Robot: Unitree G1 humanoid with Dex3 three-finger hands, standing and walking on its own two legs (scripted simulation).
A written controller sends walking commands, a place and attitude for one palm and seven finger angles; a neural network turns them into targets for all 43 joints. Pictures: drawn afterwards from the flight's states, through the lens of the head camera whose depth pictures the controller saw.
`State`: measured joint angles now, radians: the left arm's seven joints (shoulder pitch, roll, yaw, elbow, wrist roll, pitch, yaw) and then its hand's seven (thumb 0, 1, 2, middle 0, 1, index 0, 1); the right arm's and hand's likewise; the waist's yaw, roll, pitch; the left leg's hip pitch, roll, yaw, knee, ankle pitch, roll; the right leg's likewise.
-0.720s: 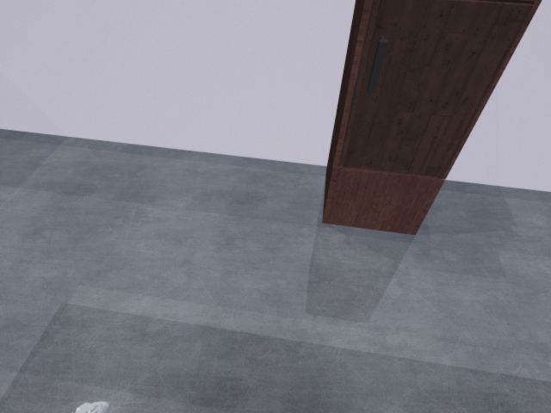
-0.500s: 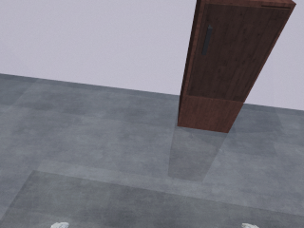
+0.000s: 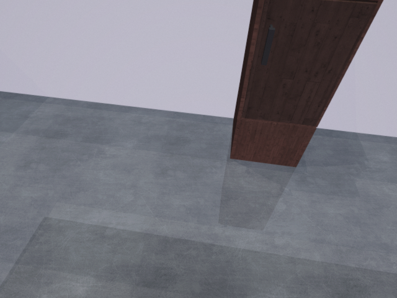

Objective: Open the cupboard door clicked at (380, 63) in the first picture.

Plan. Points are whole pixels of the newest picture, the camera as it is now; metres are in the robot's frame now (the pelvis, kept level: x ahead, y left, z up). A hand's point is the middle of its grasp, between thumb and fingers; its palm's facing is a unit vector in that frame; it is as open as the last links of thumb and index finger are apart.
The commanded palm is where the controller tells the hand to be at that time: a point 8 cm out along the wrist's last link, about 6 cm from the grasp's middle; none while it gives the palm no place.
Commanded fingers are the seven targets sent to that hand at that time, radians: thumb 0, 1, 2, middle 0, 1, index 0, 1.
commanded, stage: stand and wait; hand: left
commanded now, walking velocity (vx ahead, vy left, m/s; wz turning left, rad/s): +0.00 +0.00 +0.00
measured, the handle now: (267, 45) +1.05 -0.23 +0.03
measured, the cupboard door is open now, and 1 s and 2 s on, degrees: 0 0 0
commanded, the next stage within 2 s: look at it before walking up in 0.10 s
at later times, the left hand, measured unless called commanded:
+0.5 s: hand out of the picture +0.08 +0.24 -0.16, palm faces -0.03 -0.94 -0.33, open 7.4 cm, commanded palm none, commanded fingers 0.00 0.90 0.90 -0.20 -0.30 -0.20 -0.30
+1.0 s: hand out of the picture +0.09 +0.23 -0.16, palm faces -0.05 -0.94 -0.32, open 7.4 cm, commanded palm none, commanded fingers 0.00 0.90 0.90 -0.20 -0.30 -0.20 -0.30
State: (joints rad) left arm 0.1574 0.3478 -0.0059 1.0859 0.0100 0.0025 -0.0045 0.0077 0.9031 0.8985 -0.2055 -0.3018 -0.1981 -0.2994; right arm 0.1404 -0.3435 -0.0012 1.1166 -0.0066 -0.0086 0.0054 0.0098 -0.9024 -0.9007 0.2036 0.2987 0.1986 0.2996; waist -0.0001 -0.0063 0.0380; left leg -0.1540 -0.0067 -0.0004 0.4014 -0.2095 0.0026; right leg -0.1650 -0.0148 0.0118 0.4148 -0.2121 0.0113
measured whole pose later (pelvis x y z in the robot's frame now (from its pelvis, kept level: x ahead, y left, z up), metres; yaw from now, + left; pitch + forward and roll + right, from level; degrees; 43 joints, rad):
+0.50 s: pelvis +0.01 +0.00 +0.00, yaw +0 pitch -2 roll +0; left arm 0.13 0.34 -0.01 1.08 0.01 0.00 -0.01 0.01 0.90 0.90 -0.21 -0.30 -0.20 -0.30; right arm 0.11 -0.34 0.00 1.11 -0.01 -0.02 0.01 0.01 -0.90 -0.90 0.20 0.30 0.20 0.30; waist 0.00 -0.01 0.04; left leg -0.15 0.00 0.00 0.38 -0.21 0.00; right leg -0.16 -0.01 0.01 0.40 -0.21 0.01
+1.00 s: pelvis +0.01 -0.01 +0.00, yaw -3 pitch -1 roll +1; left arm 0.16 0.32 0.01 1.04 0.01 0.03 0.00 0.01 0.90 0.90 -0.20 -0.30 -0.20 -0.30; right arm 0.10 -0.31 -0.01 1.06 -0.01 0.00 -0.02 0.01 -0.90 -0.90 0.20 0.30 0.20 0.30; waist 0.02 -0.01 0.05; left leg -0.16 0.02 0.05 0.44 -0.25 -0.01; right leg -0.20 0.01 0.06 0.47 -0.24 0.00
